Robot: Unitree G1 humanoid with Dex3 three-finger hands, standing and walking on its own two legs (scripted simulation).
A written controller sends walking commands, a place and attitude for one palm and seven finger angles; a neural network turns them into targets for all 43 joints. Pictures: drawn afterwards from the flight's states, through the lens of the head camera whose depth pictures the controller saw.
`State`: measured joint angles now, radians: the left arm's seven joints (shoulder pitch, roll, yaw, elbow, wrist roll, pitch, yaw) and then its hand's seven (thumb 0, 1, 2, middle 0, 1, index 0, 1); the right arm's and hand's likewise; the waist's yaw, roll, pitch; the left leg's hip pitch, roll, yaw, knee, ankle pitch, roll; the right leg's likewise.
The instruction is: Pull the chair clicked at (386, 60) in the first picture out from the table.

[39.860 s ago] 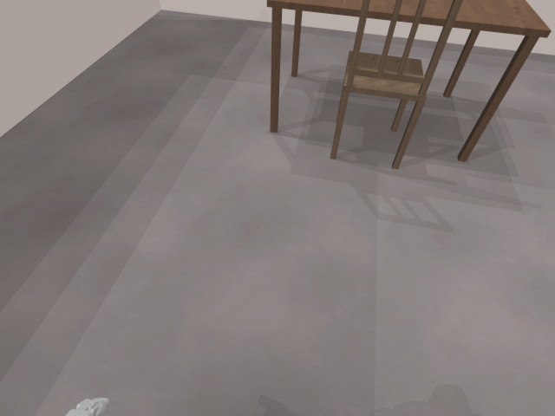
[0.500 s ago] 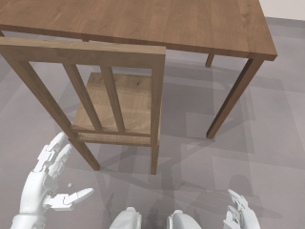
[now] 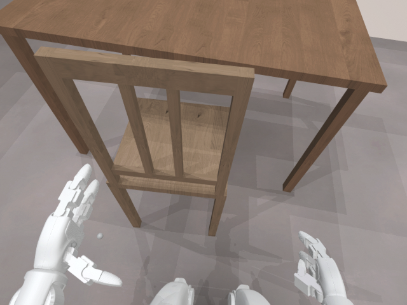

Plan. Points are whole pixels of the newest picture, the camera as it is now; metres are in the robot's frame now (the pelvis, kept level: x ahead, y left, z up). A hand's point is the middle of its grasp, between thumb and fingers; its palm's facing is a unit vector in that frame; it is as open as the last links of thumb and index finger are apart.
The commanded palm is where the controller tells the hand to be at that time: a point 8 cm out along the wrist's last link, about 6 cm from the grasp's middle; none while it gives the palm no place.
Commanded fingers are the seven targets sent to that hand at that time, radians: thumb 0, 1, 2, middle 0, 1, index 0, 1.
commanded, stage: raise the hand toward the chair's back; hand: left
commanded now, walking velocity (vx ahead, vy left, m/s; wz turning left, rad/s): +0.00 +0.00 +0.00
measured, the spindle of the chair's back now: (140, 136) +0.47 +0.19 +0.01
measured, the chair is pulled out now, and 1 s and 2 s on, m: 0.16 0.16 0.16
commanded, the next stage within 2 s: aim the fingers beside a spindle in 0.70 s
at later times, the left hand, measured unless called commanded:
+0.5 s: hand (91, 224) +0.24 +0.22 +0.04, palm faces -0.03 -1.00 -0.03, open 16.9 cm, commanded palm +0.22 +0.27 +0.05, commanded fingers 0.00 -0.50 0.30 -0.06 -0.08 -0.06 -0.08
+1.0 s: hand (102, 223) +0.25 +0.20 +0.04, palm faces -0.03 -1.00 -0.02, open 16.9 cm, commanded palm +0.24 +0.25 +0.04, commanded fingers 0.00 -0.50 0.30 -0.06 -0.08 -0.06 -0.08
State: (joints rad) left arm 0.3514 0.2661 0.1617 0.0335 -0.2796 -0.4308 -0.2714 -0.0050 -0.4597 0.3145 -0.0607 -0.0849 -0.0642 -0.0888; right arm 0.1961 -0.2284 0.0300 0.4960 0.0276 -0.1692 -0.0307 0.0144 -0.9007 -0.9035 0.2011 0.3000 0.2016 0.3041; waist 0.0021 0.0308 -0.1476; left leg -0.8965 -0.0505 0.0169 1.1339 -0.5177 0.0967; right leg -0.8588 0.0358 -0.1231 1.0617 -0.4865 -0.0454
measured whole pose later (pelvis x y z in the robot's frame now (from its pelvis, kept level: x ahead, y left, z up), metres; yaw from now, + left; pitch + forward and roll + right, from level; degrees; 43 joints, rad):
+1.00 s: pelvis +0.00 +0.01 +0.00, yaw +0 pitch +17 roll -4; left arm 0.26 0.27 0.17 0.09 -0.28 -0.40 -0.29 -0.01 -0.50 0.30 -0.06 -0.08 -0.06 -0.08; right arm 0.23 -0.26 0.02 0.51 0.03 -0.17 -0.03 0.01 -0.90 -0.90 0.20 0.30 0.20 0.30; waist -0.01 0.03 -0.15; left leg -0.91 -0.05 0.02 1.13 -0.52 0.10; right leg -0.87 0.03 -0.12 1.05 -0.48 -0.04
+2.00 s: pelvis +0.00 -0.03 -0.03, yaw +0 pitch +21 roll -1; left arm 0.06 0.16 -0.02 0.23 -0.15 -0.48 -0.05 -0.01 -0.50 0.30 -0.06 -0.08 -0.06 -0.08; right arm 0.20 -0.25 0.00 0.52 0.01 -0.05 0.02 0.01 -0.90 -0.90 0.20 0.30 0.20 0.30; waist -0.03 0.03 -0.17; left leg -1.05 -0.04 0.03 1.25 -0.57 0.06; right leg -1.04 0.04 -0.12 1.21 -0.55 -0.09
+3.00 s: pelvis +0.00 -0.03 -0.03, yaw +0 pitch +22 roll -2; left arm -0.05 0.15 -0.04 0.33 -0.12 -0.48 -0.01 -0.01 -0.50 0.30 -0.06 -0.08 -0.06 -0.08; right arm 0.19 -0.25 0.01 0.53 0.00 -0.01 0.03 0.01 -0.90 -0.90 0.20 0.30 0.20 0.30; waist -0.03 0.03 -0.17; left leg -1.10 -0.04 0.03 1.28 -0.57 0.07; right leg -1.08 0.04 -0.12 1.24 -0.55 -0.08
